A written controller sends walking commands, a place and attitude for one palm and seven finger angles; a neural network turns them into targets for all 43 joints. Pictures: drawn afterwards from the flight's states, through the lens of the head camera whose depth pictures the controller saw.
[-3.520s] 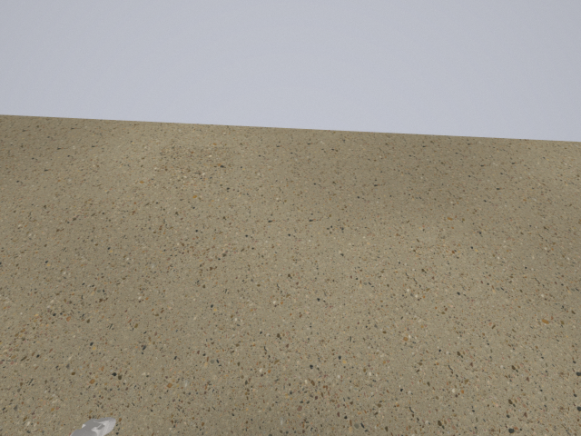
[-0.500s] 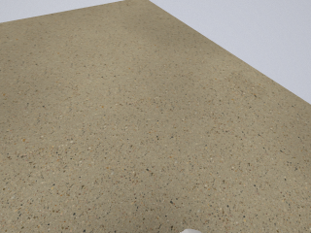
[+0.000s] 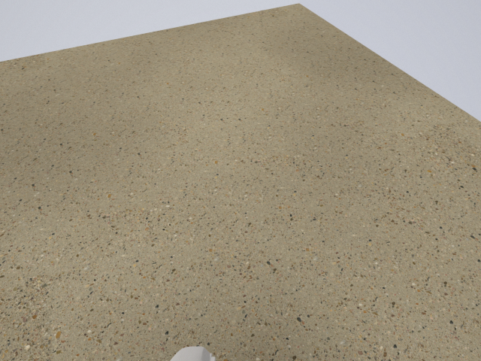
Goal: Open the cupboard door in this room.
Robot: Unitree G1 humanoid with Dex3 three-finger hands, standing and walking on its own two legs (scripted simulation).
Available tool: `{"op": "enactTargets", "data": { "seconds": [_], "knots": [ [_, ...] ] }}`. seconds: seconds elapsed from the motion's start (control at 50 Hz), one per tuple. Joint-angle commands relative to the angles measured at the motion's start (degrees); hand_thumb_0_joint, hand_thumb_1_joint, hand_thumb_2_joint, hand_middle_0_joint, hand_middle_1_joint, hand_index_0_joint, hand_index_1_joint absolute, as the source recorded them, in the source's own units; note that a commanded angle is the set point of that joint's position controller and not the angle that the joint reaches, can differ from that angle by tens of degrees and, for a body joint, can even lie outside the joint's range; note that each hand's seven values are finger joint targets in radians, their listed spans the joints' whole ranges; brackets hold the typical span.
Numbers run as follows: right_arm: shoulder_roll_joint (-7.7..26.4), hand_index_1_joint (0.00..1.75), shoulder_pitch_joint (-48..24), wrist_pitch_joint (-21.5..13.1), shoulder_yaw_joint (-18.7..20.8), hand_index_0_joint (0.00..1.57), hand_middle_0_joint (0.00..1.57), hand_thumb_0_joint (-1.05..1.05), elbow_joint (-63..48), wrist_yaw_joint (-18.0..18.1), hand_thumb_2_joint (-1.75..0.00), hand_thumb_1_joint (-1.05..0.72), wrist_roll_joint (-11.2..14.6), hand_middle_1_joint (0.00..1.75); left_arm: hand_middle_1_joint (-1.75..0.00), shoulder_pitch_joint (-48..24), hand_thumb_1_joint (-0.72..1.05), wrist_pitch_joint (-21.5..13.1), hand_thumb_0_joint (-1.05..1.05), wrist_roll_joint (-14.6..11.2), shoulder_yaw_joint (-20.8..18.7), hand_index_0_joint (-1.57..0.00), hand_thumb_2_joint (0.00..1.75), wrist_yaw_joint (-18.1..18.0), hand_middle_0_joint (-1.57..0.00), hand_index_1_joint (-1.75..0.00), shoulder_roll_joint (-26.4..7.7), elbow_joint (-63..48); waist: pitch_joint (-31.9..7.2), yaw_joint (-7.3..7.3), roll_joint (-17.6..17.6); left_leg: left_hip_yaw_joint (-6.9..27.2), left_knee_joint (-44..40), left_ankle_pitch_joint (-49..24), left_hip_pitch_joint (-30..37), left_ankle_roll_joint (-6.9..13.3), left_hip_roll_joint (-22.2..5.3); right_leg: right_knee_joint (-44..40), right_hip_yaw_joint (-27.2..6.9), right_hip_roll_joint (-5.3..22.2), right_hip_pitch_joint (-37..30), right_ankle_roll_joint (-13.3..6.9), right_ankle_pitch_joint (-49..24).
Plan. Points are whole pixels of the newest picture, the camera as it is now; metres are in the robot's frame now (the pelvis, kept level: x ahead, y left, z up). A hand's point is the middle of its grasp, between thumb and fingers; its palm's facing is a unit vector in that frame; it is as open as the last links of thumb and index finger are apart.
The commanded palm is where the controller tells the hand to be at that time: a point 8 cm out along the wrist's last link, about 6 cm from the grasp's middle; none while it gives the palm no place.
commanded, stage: turn or walk to find it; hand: left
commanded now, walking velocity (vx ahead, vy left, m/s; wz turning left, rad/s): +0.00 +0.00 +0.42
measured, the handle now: out of the picture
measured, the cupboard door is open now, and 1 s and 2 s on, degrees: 0 0 0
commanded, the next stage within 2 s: none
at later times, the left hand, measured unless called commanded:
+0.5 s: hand out of the picture +0.02 +0.25 -0.16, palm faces +0.22 -0.94 -0.27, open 7.4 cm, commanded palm none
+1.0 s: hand out of the picture -0.11 +0.22 -0.18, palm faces +0.46 -0.86 -0.23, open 7.4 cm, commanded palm none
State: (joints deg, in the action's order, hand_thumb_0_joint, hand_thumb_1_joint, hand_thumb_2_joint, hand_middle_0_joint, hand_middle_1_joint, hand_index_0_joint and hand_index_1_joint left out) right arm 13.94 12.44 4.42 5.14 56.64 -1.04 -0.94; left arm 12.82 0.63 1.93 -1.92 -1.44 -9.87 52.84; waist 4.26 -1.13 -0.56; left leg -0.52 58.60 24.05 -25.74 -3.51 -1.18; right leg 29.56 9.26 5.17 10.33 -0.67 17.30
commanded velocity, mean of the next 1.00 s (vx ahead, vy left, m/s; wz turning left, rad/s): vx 0.00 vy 0.00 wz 0.42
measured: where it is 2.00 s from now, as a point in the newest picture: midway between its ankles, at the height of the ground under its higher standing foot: outside the picture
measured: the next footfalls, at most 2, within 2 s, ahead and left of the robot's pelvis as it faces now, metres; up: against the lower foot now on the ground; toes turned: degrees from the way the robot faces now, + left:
left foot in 0.16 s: +0.03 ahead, +0.15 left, +0.00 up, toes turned +9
right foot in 0.58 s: +0.03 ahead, -0.09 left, +0.00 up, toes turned +10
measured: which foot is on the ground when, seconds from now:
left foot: up 0.00-0.14, down 0.16-0.58, up 0.60-0.98, down 1.00-1.00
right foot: down 0.00-0.16, up 0.18-0.56, down 0.58-1.00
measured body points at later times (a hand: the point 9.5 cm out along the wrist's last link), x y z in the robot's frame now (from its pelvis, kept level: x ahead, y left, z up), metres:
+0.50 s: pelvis -0.03 +0.03 +0.00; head +0.00 +0.03 +0.45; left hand +0.00 +0.30 -0.14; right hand +0.10 -0.20 -0.15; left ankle -0.01 +0.14 -0.74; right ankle -0.01 -0.10 -0.71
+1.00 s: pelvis -0.06 +0.02 -0.01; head -0.03 +0.04 +0.44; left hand -0.13 +0.26 -0.16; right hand +0.12 -0.19 -0.15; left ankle -0.12 +0.12 -0.74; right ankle -0.01 -0.09 -0.74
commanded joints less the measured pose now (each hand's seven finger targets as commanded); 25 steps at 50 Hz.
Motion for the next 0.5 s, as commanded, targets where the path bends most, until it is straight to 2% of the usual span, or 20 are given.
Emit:
{"op": "enactTargets", "data": {
  "seconds": [0.0, 0.04, 0.06, 0.08, 0.1, 0.12, 0.14, 0.16, 0.18, 0.2, 0.22, 0.24, 0.28, 0.34, 0.4, 0.44, 0.48],
  "knots": [
    [1.95, 0.3, -6.31, -1.74, -0.51, 0.2, 0.2, 0.0, -5.9, 0.01, -0.9, -0.9, 0.29, 0.3, -0.3, 4.0, 0.9, -0.77, 0.0, 0.01, -3.68, -0.2, 0.9, -0.58, -0.2, -0.3, -13.87, -1.81, -3.02, 3.98, 11.89, -3.25, -11.15, 2.24, 0.81, 0.13, -0.05, -6.86, -8.35, 14.43, -4.37, -7.23, -29.48],
    [2.28, 0.3, -4.99, -2.02, -0.67, 0.2, 0.2, 0.0, -5.68, 0.13, -0.9, -0.9, 0.42, 0.3, -0.3, 3.44, 0.9, -0.54, 0.0, 0.03, -3.92, -0.2, 0.9, -0.5, -0.2, -0.3, -14.69, -1.46, -4.33, 3.23, 12.86, -4.49, -16.25, 0.93, 3.79, 0.63, 0.25, -4.67, -7.27, 14.67, -4.53, -6.44, -30.67],
    [2.36, 0.3, -3.94, -2.3, -0.7, 0.2, 0.2, 0.0, -5.44, 0.21, -0.9, -0.9, 0.48, 0.3, -0.3, 3.0, 0.9, -0.42, 0.0, -0.03, -3.93, -0.2, 0.9, -0.47, -0.2, -0.3, -14.42, -1.35, -4.86, 2.64, 12.75, -5.0, -21.1, -1.2, 6.19, 0.89, 0.36, -2.77, -6.55, 14.31, -4.17, -5.37, -30.54],
    [3.01, 0.3, -2.01, -2.61, -0.68, 0.2, 0.2, 0.0, -5.0, 0.31, -0.9, -0.9, 0.32, 0.3, -0.3, 2.41, 0.9, -0.2, 0.0, -0.31, -4.05, -0.2, 0.9, -0.41, -0.2, -0.3, -14.37, -1.4, -5.75, 1.45, 11.63, -5.31, -27.16, -6.38, 10.42, 1.25, 0.36, -0.09, -4.54, 13.57, -2.62, -3.54, -28.06],
    [4.77, 0.3, 0.47, -3.1, -0.3, 0.2, 0.2, 0.0, -4.35, 0.26, -0.9, -0.9, 0.16, 0.3, -0.3, 2.06, 0.9, 0.12, 0.0, -0.84, -3.92, -0.2, 0.9, -0.23, -0.2, -0.3, -13.59, -1.6, -7.59, -0.07, 6.76, -3.72, -34.5, -14.59, 17.32, 2.09, -0.92, 5.72, -2.16, 11.93, 1.13, -0.79, -23.69],
    [10.26, 0.3, 1.84, -3.75, 0.81, 0.2, 0.2, 0.0, -4.73, 0.43, -0.9, -0.9, -0.29, 0.3, -0.3, 3.94, 0.9, 0.52, 0.0, -1.25, -3.63, -0.2, 0.9, 0.11, -0.2, -0.3, -10.58, -2.9, -10.13, -0.37, -7.68, 11.33, -37.35, -28.69, 26.36, 6.97, -12.51, 16.07, 0.78, 5.95, 13.26, 3.19, -5.67],
    [14.13, 0.3, 4.67, -3.49, 1.71, 0.2, 0.2, 0.0, -4.35, 0.66, -0.9, -0.9, -0.12, 0.3, -0.3, 1.42, 0.9, 0.72, 0.0, -1.0, -2.4, -0.2, 0.9, 0.25, -0.2, -0.3, -7.79, -5.0, -8.98, -1.92, -16.68, 20.69, -38.8, -43.37, 25.9, 13.85, -22.1, 26.22, -0.84, 1.4, 20.66, 5.1, 20.47],
    [13.57, 0.3, 6.25, -3.6, 1.64, 0.2, 0.2, 0.0, -3.25, 1.26, -0.9, -0.9, -0.19, 0.3, -0.3, -1.94, 0.9, 1.58, 0.0, -0.65, -2.29, -0.2, 0.9, -0.35, -0.2, -0.3, -8.45, -5.13, -9.37, -3.31, -15.71, 20.08, -39.21, -36.69, 21.58, 15.25, -21.56, 32.11, -6.06, 1.79, 19.35, 4.36, 20.4],
    [11.91, 0.3, 4.18, -3.59, 1.33, 0.2, 0.2, 0.0, -3.61, 1.83, -0.9, -0.9, -0.4, 0.3, -0.3, -4.37, 0.9, 1.55, 0.0, -0.82, -2.75, -0.2, 0.9, -0.13, -0.2, -0.3, -8.53, -4.91, -6.33, -2.92, -13.22, 19.54, -39.79, -31.57, 18.71, 15.17, -19.15, 34.93, -7.53, 1.66, 21.48, 4.27, 16.82],
    [10.5, 0.3, 0.56, -3.57, 0.7, 0.2, 0.2, 0.0, -4.62, 2.01, -0.9, -0.9, -0.42, 0.3, -0.3, -3.88, 0.9, 1.47, 0.0, -0.95, -2.87, -0.2, 0.9, 0.32, -0.2, -0.3, -8.67, -4.02, -4.25, -1.35, -10.38, 16.56, -40.39, -27.07, 16.0, 14.13, -16.65, 35.3, -8.18, 2.1, 20.99, 4.28, 12.46],
    [9.24, 0.3, -1.91, -3.77, 0.18, 0.2, 0.2, 0.0, -5.29, 2.03, -0.9, -0.9, -0.42, 0.3, -0.3, -2.32, 0.9, 1.36, 0.0, -0.81, -2.93, -0.2, 0.9, 0.65, -0.2, -0.3, -8.43, -3.01, -3.77, -0.01, -8.79, 13.89, -40.4, -26.81, 15.02, 12.81, -14.09, 34.65, -7.96, 1.84, 19.78, 4.41, 9.17],
    [9.02, 0.3, -2.7, -3.96, 0.03, 0.2, 0.2, 0.0, -5.73, 2.03, -0.9, -0.9, -0.31, 0.3, -0.3, -0.92, 0.9, 1.35, 0.0, -0.84, -2.88, -0.2, 0.9, 0.83, -0.2, -0.3, -8.3, -2.39, -4.55, 0.48, -8.22, 12.28, -40.44, -27.55, 15.55, 12.3, -12.81, 33.51, -7.55, 1.39, 18.88, 4.65, 7.69],
    [9.02, 0.3, -2.62, -4.08, 0.03, 0.2, 0.2, 0.0, -5.85, 2.02, -0.9, -0.9, -0.2, 0.3, -0.3, -0.14, 0.9, 1.45, 0.0, -0.95, -2.78, -0.2, 0.9, 0.93, -0.2, -0.3, -8.01, -2.07, -5.47, 0.58, -7.81, 11.62, -40.73, -27.45, 16.1, 12.47, -11.98, 30.08, -7.32, 0.86, 17.4, 4.99, 7.14],
    [9.15, 0.3, -0.86, -3.72, 0.32, 0.2, 0.2, 0.0, -5.7, 1.88, -0.9, -0.9, -0.29, 0.3, -0.3, -1.7, 0.9, 1.59, 0.0, -1.03, -2.58, -0.2, 0.9, 0.68, -0.2, -0.3, -7.83, -2.78, -4.98, -0.64, -7.09, 14.48, -41.21, -24.56, 16.34, 13.34, -12.32, 25.39, -7.33, -0.19, 16.56, 5.09, 7.97],
    [9.52, 0.3, -0.48, -3.4, 0.71, 0.2, 0.2, 0.0, -5.79, 1.74, -0.9, -0.9, -0.52, 0.3, -0.3, -2.21, 0.9, 1.33, 0.0, -1.12, -2.41, -0.2, 0.9, 0.57, -0.2, -0.3, -7.06, -3.68, -5.59, -0.88, -7.5, 16.66, -40.74, -23.43, 16.26, 13.69, -12.33, 19.5, -7.29, -1.21, 14.3, 4.76, 8.75],
    [9.71, 0.3, -0.88, -3.16, 0.91, 0.2, 0.2, 0.0, -6.14, 1.6, -0.9, -0.9, -0.65, 0.3, -0.3, -1.48, 0.9, 1.05, 0.0, -1.29, -2.31, -0.2, 0.9, 0.4, -0.2, -0.3, -6.74, -3.97, -5.82, -0.5, -8.34, 17.97, -39.78, -25.12, 14.61, 13.43, -11.65, 14.46, -6.91, -2.35, 10.82, 4.32, 8.35],
    [9.44, 0.3, -1.72, -3.0, 1.05, 0.2, 0.2, 0.0, -6.41, 1.42, -0.9, -0.9, -0.62, 0.3, -0.3, 0.85, 0.9, 0.76, 0.0, -1.43, -2.34, -0.2, 0.9, 0.24, -0.2, -0.3, -6.93, -3.77, -6.52, 0.62, -8.37, 18.65, -38.43, -25.56, 12.98, 12.7, -10.4, 8.04, -6.65, -3.4, 6.74, 3.92, 5.43]
  ]
}}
